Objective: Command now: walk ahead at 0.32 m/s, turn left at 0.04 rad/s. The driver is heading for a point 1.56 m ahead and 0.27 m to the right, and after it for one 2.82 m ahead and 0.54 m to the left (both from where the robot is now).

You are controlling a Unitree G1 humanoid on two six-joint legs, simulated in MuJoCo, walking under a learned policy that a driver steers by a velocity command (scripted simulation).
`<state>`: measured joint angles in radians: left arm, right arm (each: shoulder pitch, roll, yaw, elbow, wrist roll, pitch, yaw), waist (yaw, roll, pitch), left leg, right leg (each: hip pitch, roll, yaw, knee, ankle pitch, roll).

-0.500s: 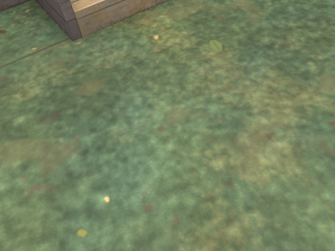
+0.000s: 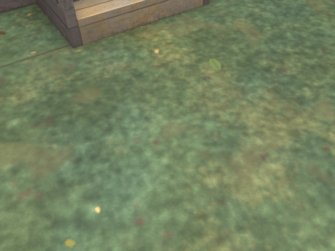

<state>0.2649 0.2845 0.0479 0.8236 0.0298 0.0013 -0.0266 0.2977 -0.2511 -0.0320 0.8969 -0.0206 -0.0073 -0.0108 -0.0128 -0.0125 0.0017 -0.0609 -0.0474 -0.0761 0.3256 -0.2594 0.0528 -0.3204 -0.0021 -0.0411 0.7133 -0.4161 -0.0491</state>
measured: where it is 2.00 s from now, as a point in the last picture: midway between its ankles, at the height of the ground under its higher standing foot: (183, 152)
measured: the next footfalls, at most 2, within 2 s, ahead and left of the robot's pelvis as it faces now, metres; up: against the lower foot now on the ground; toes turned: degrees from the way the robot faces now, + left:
right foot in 0.08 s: +0.09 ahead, -0.11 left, +0.00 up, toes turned -2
left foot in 0.58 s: +0.43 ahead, +0.06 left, +0.00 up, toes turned +3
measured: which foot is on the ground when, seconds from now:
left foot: down 0.00-0.10, up 0.12-0.56, down 0.58-1.00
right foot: up 0.00-0.06, down 0.08-0.58, up 0.60-1.00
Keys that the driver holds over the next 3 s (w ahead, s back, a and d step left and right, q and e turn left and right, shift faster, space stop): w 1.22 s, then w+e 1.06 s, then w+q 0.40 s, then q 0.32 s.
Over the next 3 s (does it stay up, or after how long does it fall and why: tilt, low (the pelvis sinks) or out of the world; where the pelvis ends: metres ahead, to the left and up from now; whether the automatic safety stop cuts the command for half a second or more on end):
stays up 1.45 -0.29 -0.01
